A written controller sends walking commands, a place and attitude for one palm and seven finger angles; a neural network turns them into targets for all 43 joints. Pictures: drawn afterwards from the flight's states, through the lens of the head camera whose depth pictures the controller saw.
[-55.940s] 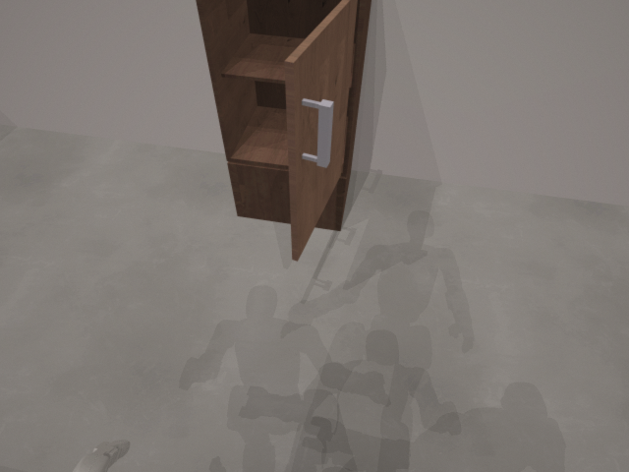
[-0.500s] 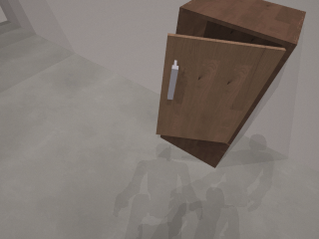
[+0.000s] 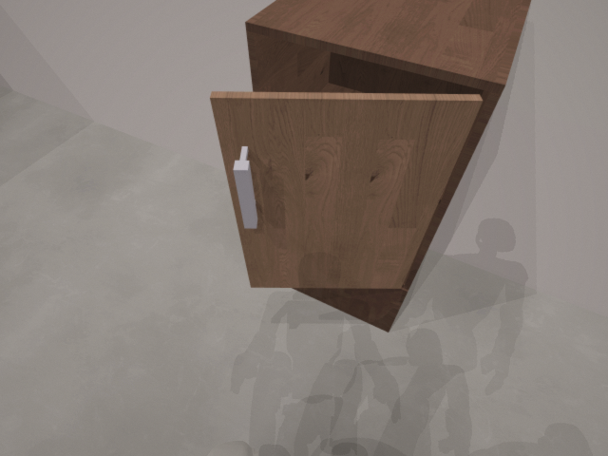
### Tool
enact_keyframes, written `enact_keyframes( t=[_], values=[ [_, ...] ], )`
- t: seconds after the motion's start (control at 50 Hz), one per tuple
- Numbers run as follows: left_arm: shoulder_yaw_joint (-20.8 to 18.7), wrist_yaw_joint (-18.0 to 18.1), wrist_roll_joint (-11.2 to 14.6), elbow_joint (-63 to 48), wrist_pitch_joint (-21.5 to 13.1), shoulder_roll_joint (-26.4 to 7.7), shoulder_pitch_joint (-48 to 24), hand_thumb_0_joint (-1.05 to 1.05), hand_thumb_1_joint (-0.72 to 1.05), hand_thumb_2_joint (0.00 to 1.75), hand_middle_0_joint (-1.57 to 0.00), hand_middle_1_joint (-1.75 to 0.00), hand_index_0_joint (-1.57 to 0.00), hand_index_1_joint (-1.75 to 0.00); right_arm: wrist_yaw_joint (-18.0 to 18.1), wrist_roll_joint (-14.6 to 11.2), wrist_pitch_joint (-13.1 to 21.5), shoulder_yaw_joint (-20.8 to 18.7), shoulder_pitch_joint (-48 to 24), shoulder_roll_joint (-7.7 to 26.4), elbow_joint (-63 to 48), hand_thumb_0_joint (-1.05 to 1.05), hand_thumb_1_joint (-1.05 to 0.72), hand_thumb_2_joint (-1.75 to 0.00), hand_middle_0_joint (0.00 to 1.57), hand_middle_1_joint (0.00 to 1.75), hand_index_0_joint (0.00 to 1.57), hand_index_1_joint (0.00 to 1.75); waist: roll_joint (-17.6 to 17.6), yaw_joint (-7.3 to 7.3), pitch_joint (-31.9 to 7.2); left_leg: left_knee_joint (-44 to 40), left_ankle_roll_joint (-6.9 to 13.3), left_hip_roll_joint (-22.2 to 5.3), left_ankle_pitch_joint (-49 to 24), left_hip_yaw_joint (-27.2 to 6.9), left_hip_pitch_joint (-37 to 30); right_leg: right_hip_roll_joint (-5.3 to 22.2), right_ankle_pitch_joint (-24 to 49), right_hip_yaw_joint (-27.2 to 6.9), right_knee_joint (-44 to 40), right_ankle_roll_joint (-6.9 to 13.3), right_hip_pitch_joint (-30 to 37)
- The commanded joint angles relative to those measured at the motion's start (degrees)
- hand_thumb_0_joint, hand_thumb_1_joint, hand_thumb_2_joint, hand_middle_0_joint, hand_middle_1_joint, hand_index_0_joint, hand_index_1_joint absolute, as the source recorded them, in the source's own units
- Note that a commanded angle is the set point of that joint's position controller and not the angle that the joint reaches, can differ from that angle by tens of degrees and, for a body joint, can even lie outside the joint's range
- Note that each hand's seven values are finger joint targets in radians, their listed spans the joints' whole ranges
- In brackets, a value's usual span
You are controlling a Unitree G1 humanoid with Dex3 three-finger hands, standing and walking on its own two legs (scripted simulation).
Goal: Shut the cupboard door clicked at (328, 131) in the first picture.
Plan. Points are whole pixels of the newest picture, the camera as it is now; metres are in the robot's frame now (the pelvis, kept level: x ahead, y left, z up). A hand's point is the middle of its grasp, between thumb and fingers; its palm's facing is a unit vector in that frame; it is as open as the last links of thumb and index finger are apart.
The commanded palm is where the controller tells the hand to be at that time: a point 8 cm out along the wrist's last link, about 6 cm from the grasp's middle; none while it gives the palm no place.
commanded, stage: take the last steps up to it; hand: left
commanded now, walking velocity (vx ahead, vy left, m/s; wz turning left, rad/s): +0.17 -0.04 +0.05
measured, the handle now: (247, 188) +0.56 +0.12 -0.02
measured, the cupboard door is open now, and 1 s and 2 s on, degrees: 27 27 27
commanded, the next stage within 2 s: come to a stop and stand still in 0.06 s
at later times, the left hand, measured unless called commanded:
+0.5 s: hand out of the picture +0.13 +0.16 -0.18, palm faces +0.05 -0.97 -0.25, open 7.3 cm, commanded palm none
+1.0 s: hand out of the picture +0.13 +0.22 -0.18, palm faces +0.01 -0.96 -0.29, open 7.4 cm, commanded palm none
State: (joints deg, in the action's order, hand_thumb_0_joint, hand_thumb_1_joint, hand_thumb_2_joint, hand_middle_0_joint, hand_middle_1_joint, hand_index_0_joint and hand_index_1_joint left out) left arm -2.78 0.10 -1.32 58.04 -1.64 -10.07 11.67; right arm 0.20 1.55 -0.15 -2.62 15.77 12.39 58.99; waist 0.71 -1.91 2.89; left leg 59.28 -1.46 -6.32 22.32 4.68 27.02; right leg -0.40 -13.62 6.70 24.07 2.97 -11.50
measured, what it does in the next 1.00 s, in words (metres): steps on the spot: left foot, then right foot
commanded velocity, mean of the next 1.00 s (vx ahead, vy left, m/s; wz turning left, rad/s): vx -0.09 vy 0.04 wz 0.00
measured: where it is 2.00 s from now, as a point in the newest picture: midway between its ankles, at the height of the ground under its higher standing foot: outside the picture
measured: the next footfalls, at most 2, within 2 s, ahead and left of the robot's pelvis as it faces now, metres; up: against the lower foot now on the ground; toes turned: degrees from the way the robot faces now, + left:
left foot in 0.18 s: +0.16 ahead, +0.08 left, +0.00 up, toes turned +8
right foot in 0.40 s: +0.14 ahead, -0.14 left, +0.00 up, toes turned +0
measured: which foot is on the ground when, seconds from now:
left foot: up 0.00-0.16, down 0.18-0.50, up 0.52-0.80, down 0.82-1.00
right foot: down 0.00-0.18, up 0.20-0.38, down 0.40-1.00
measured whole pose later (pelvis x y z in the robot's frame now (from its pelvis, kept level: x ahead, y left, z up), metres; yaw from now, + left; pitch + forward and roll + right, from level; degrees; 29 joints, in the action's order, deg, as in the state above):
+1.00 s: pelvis +0.08 +0.02 -0.02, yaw -1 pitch -3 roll +1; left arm -0.2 2.1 -1.4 55.6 2.5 -12.3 13.6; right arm 0.5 0.9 -1.2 -0.3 12.3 10.5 50.8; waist 1.2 1.1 2.3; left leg 34.8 3.1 1.4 20.2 6.3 12.3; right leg 3.8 -16.6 -2.8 36.3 0.1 -16.9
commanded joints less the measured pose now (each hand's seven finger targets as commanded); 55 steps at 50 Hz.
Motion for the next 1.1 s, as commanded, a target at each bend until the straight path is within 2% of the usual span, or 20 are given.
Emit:
enact_keyframes(
  t=[0.0, 0.06, 0.12, 0.16, 0.18, 0.26, 0.36, 0.42, 0.48, 0.54, 0.58, 0.66, 0.74, 0.76, 0.8, 0.82, 0.86, 0.9, 0.96, 1.08],
  values=[
    [-0.66, 0.33, 0.05, -0.05, -1.64, -6.43, 3.67, 0.00, 0.90, 0.90, -0.20, -0.30, -0.20, -0.30, -0.28, 0.21, 0.65, 0.06, 1.80, 0.01, -3.17, 0.00, -0.90, -0.90, 0.20, 0.30, 0.20, 0.30, -6.15, 0.03, -1.91, -10.10, -0.19, 0.62, -3.97, 0.39, -0.17, 13.34, 17.60, -8.76, -10.81, 8.56, 2.64],
    [-0.74, 0.43, -0.02, 1.18, -1.64, -7.25, 4.44, 0.00, 0.90, 0.90, -0.20, -0.30, -0.20, -0.30, -0.31, -0.02, 1.51, 0.34, -0.11, 0.22, -3.84, 0.00, -0.90, -0.90, 0.20, 0.30, 0.20, 0.30, -5.61, 0.41, -1.91, -20.14, 0.68, 1.72, -5.32, 0.75, -3.93, 14.20, 17.56, -9.65, -8.73, 8.80, 4.78],
    [-0.34, 0.42, 0.91, 2.00, -1.26, -5.99, 4.42, 0.00, 0.90, 0.90, -0.20, -0.30, -0.20, -0.30, 0.19, 0.22, 2.73, 0.33, 5.10, 2.23, -1.30, 0.00, -0.90, -0.90, 0.20, 0.30, 0.20, 0.30, -1.93, -2.01, -3.38, -31.90, 1.73, 3.30, -17.44, 0.11, -18.67, 9.71, 17.51, -6.91, 1.78, 4.93, 0.22],
    [0.66, 0.54, 1.56, 0.95, -1.02, -2.18, 7.63, 0.00, 0.90, 0.90, -0.20, -0.30, -0.20, -0.30, 1.25, 0.71, 3.08, -0.69, 11.23, 9.27, -0.52, 0.00, -0.90, -0.90, 0.20, 0.30, 0.20, 0.30, 16.04, -2.46, -7.54, -38.02, 12.06, -16.35, -41.84, -23.27, -30.90, 0.50, -12.88, -1.14, 23.08, -0.92, -13.61],
    [0.91, 1.02, 1.14, 0.39, -0.48, -3.32, 6.32, 0.00, 0.90, 0.90, -0.20, -0.30, -0.20, -0.30, 1.96, 0.41, 2.11, -0.09, 8.61, 8.84, -0.98, 0.00, -0.90, -0.90, 0.20, 0.30, 0.20, 0.30, 10.50, -1.49, -4.86, -39.74, 15.31, -18.40, -45.41, -22.52, -25.37, 1.20, -22.52, -5.40, 28.15, -1.22, -12.77],
    [0.83, 1.50, 0.91, 2.19, 1.91, -3.26, 6.51, 0.00, 0.90, 0.90, -0.20, -0.30, -0.20, -0.30, 3.21, -0.48, 1.47, 1.80, -2.73, 4.32, -2.33, 0.00, -0.90, -0.90, 0.20, 0.30, 0.20, 0.30, 8.90, 2.54, -1.80, -38.18, 11.66, -11.29, -56.55, -10.49, -17.99, 4.28, -14.22, -7.41, 16.03, -3.53, -5.27],
    [-0.48, 1.80, -0.18, 0.98, 2.59, -5.95, 8.01, 0.00, 0.90, 0.90, -0.20, -0.30, -0.20, -0.30, 2.63, -1.22, -0.81, -1.19, -5.51, 6.46, -4.06, 0.00, -0.90, -0.90, 0.20, 0.30, 0.20, 0.30, 0.75, 2.85, -6.49, -32.28, 5.49, -4.47, -35.10, -5.23, -18.63, 4.08, 16.33, -9.90, 5.96, -1.75, -1.84],
    [-1.03, 1.34, -0.48, -1.70, 3.12, -8.49, 3.97, 0.00, 0.90, 0.90, -0.20, -0.30, -0.20, -0.30, 1.70, -1.05, -2.16, -1.95, -6.17, 5.61, -4.85, 0.00, -0.90, -0.90, 0.20, 0.30, 0.20, 0.30, -1.65, 2.14, -3.24, -29.20, 3.25, 0.00, -15.09, -3.83, -13.86, 8.86, 16.02, -14.41, 3.55, 1.24, -5.62],
    [-1.51, 1.74, -0.35, -1.75, 2.29, -10.97, 3.83, 0.00, 0.90, 0.90, -0.20, -0.30, -0.20, -0.30, 1.31, -0.88, -2.69, -1.67, -4.37, 2.84, -4.82, 0.00, -0.90, -0.90, 0.20, 0.30, 0.20, 0.30, -12.63, 2.24, -4.32, -15.48, 0.35, 6.65, 1.93, -1.02, -9.69, 18.21, 36.49, -22.48, -1.96, 7.57, -0.56],
    [-2.05, 2.65, -0.65, -1.66, 2.26, -11.48, 5.05, 0.00, 0.90, 0.90, -0.20, -0.30, -0.20, -0.30, 1.54, -1.12, -2.86, -1.61, -6.60, 3.48, -5.90, 0.00, -0.90, -0.90, 0.20, 0.30, 0.20, 0.30, -11.82, 4.21, -5.62, -3.11, 0.07, 6.84, 11.41, -5.56, -1.68, 21.19, 50.39, -22.39, 0.46, 11.24, 7.24],
    [-2.35, 2.80, -0.67, -2.10, 2.22, -12.12, 4.58, 0.00, 0.90, 0.90, -0.20, -0.30, -0.20, -0.30, 1.34, -1.22, -2.73, -1.31, -7.74, 3.63, -5.98, 0.00, -0.90, -0.90, 0.20, 0.30, 0.20, 0.30, -10.73, 4.59, -6.37, -2.89, -0.58, 7.06, 10.99, -6.05, 0.77, 19.77, 52.35, -20.42, 1.49, 10.42, 11.67],
    [-2.81, 2.95, -0.67, -2.75, 2.38, -12.89, 4.55, 0.00, 0.90, 0.90, -0.20, -0.30, -0.20, -0.30, 0.86, -1.30, -2.53, -0.95, -8.13, 3.42, -6.39, 0.00, -0.90, -0.90, 0.20, 0.30, 0.20, 0.30, -10.68, 5.22, -7.83, -10.40, -1.34, 6.90, 7.38, -4.92, -1.63, 18.70, 47.47, -18.86, 1.43, 9.05, 13.01],
    [-2.51, 2.57, -0.28, -3.29, 2.74, -12.32, 0.12, 0.00, 0.90, 0.90, -0.20, -0.30, -0.20, -0.30, 0.66, -1.40, -1.78, -0.59, -1.28, 3.02, -4.20, 0.00, -0.90, -0.90, 0.20, 0.30, 0.20, 0.30, -10.65, 1.35, -7.70, -33.77, -0.96, 6.87, -9.27, -2.84, -16.59, 14.29, 28.58, -15.05, 4.01, 3.51, 3.84],
    [-0.92, 5.09, 0.64, -4.39, 1.13, -12.27, 2.90, 0.00, 0.90, 0.90, -0.20, -0.30, -0.20, -0.30, 0.81, -1.92, 0.06, -1.41, -1.65, 6.92, -8.46, 0.00, -0.90, -0.90, 0.20, 0.30, 0.20, 0.30, 4.29, -0.24, -15.91, -32.64, -1.13, 4.63, -14.89, 0.06, -19.04, 12.55, 41.93, -15.20, 10.79, 0.77, 8.61],
    [-0.22, 3.88, 0.77, -6.76, 2.28, -9.41, 2.92, 0.00, 0.90, 0.90, -0.20, -0.30, -0.20, -0.30, 0.66, -0.65, 0.19, -1.36, -3.83, 8.45, -10.84, 0.00, -0.90, -0.90, 0.20, 0.30, 0.20, 0.30, 15.69, 2.43, -13.08, -33.45, 4.06, -3.51, -32.64, -8.44, -20.49, 5.47, 4.89, -6.51, 15.46, -1.52, -2.48],
    [0.16, 3.75, 0.48, -6.56, 2.70, -8.71, 3.37, 0.00, 0.90, 0.90, -0.20, -0.30, -0.20, -0.30, 0.59, -0.20, -0.41, -1.11, -3.72, 8.58, -11.74, 0.00, -0.90, -0.90, 0.20, 0.30, 0.20, 0.30, 13.35, 2.50, -10.17, -32.62, 6.39, -6.17, -34.58, -8.43, -19.03, 3.58, -8.01, -5.39, 14.10, -1.56, -5.63],
    [0.97, 3.01, -0.20, -6.82, 3.34, -7.38, 0.36, 0.00, 0.90, 0.90, -0.20, -0.30, -0.20, -0.30, 0.93, -0.09, 0.04, -0.58, -3.23, 7.13, -12.51, 0.00, -0.90, -0.90, 0.20, 0.30, 0.20, 0.30, 16.01, 1.61, -1.11, -36.83, 6.74, -5.30, -35.28, -11.05, -12.01, 1.75, -11.36, -3.97, 16.73, -2.31, -7.05],
    [1.37, 2.37, -0.01, -6.23, 3.60, -7.55, 2.40, 0.00, 0.90, 0.90, -0.20, -0.30, -0.20, -0.30, 1.07, -0.38, 0.12, 0.12, -5.28, 7.00, -12.99, 0.00, -0.90, -0.90, 0.20, 0.30, 0.20, 0.30, 11.06, 3.41, 3.60, -38.75, 7.10, -4.92, -26.06, -10.09, -6.41, 2.17, -10.17, -6.00, 16.34, -1.98, -5.62],
    [1.58, 1.67, 0.09, -5.27, 2.52, -7.96, 3.74, 0.00, 0.90, 0.90, -0.20, -0.30, -0.20, -0.30, 0.85, -0.75, 0.16, 0.42, -4.74, 6.71, -12.99, 0.00, -0.90, -0.90, 0.20, 0.30, 0.20, 0.30, 0.03, 3.36, 1.82, -37.64, 4.79, -0.68, -11.36, -8.11, -8.48, 3.76, 0.22, -9.57, 6.02, -1.23, -4.39],
    [1.85, 1.57, -0.17, -5.86, 2.43, -8.05, 3.59, 0.00, 0.90, 0.90, -0.20, -0.30, -0.20, -0.30, 0.41, -0.50, 0.66, 0.08, -1.35, 7.02, -11.14, 0.00, -0.90, -0.90, 0.20, 0.30, 0.20, 0.30, -3.79, 2.07, 1.95, -43.57, 4.92, -0.10, 6.02, -10.19, -8.79, 3.51, -5.20, -11.14, 3.86, -1.26, -6.14]
  ],
)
